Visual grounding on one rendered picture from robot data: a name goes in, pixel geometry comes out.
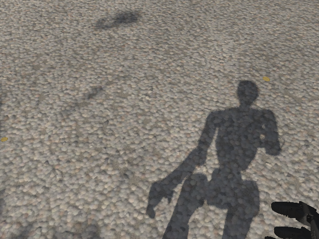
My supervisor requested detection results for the robot right hand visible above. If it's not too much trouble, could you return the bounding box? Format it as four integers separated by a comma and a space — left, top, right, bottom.
264, 201, 319, 239

